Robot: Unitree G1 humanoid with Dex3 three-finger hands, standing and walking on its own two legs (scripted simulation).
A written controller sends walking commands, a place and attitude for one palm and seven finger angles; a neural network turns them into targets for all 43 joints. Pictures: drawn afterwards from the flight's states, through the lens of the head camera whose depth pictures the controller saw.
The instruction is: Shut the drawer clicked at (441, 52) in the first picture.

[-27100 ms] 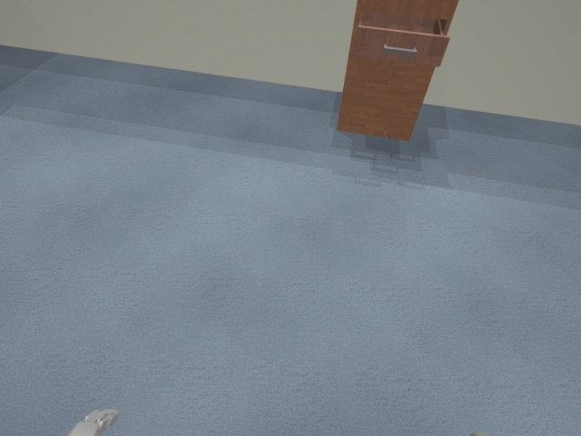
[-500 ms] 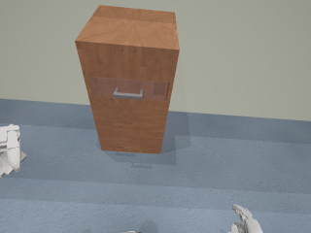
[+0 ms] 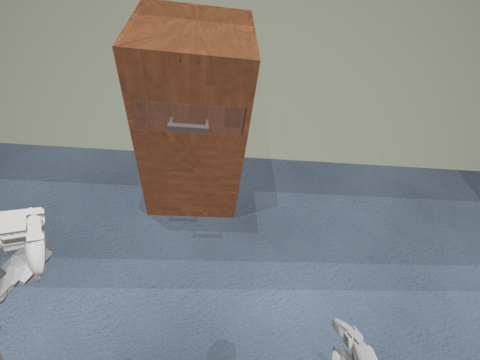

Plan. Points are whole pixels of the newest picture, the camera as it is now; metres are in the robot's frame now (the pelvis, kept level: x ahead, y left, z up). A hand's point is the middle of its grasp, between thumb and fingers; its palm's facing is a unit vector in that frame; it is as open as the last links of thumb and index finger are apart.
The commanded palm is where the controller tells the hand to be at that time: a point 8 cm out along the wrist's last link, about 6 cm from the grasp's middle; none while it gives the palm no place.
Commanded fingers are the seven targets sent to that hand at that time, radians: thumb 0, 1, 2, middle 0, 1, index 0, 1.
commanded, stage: stop stepping back and stand still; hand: left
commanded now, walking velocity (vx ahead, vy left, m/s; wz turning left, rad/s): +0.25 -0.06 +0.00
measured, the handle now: (188, 124) +0.89 +0.16 -0.17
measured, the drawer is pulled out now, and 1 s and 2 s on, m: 0.00 0.00 0.00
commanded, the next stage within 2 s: let the arm hang, fingers relaxed in 0.74 s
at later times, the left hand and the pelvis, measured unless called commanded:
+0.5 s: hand (44, 253) +0.20 +0.23 +0.17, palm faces +0.38 -0.79 -0.48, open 3.3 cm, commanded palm +0.13 +0.28 +0.18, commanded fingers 0.00 0.90 0.90 -1.40 -1.60 -1.40 -1.60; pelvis +0.02 -0.01 -0.01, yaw +3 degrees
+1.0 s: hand (66, 346) +0.17 +0.27 -0.07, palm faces +0.11 -0.91 -0.41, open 3.1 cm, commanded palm none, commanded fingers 0.00 0.90 0.90 -1.04 -1.21 -1.04 -1.21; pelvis +0.00 +0.03 -0.01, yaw +4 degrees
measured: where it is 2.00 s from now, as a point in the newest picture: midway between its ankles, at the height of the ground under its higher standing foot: outside the picture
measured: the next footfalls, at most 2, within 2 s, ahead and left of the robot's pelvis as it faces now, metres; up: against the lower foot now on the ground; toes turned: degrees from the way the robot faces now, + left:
right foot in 0.10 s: +0.02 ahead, -0.09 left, +0.00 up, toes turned -4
left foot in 0.34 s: +0.07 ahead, +0.13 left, +0.00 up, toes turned +7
